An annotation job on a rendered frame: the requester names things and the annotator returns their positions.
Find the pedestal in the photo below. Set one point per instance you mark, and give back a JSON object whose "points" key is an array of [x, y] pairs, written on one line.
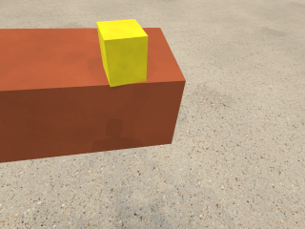
{"points": [[56, 99]]}

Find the carton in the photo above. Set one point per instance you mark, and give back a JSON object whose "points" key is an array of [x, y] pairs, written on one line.
{"points": [[124, 51]]}

